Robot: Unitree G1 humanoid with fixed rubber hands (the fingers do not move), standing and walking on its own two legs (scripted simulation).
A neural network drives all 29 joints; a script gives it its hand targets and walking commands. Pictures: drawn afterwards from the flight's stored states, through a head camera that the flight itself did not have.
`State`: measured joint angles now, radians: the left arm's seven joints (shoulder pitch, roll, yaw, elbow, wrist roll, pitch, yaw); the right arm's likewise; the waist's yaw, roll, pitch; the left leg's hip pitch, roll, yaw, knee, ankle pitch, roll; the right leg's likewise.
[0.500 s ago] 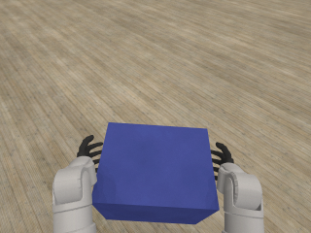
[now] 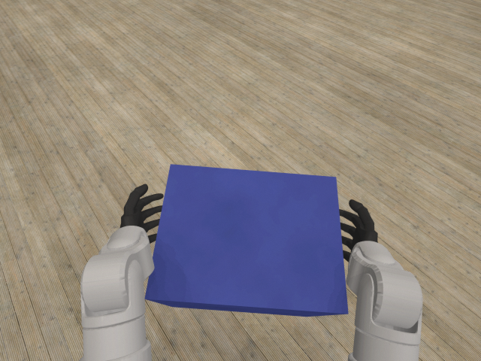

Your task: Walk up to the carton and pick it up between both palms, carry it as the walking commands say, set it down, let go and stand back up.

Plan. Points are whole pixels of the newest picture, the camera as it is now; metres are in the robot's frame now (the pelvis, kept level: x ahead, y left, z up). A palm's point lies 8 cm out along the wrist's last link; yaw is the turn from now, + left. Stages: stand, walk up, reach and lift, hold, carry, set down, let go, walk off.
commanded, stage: carry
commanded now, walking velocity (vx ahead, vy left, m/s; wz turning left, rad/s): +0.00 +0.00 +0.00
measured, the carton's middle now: (245, 248) +0.30 +0.01 +0.00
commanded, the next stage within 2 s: none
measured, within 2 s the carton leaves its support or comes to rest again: neither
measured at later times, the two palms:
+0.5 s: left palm (156, 183) +0.37 +0.16 +0.09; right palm (355, 209) +0.34 -0.17 +0.07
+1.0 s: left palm (173, 200) +0.36 +0.13 +0.07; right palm (370, 216) +0.34 -0.20 +0.05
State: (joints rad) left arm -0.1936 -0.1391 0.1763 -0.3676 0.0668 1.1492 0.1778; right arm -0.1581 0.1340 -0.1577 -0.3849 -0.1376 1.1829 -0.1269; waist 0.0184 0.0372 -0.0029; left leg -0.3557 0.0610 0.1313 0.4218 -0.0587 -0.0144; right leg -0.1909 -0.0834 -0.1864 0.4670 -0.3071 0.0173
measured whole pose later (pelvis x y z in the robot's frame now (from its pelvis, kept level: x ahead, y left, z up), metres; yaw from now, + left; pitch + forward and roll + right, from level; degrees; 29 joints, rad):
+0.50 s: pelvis +0.09 +0.01 +0.01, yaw -2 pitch +6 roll +0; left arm -0.19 -0.14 0.17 -0.31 0.09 1.11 0.14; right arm -0.13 0.13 -0.15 -0.37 -0.12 1.16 -0.16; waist 0.00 0.05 -0.04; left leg -0.31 0.06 0.15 0.45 -0.16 0.02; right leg -0.18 -0.10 -0.18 0.51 -0.23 0.05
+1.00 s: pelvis +0.08 -0.02 +0.00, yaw -2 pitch +3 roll +0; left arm -0.20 -0.14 0.18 -0.11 0.14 1.04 0.15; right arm -0.18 0.09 -0.15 -0.11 -0.18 1.09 -0.09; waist 0.01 0.03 -0.09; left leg -0.26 0.11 0.10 0.50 -0.28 -0.06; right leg -0.26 -0.06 -0.19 0.51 -0.29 -0.02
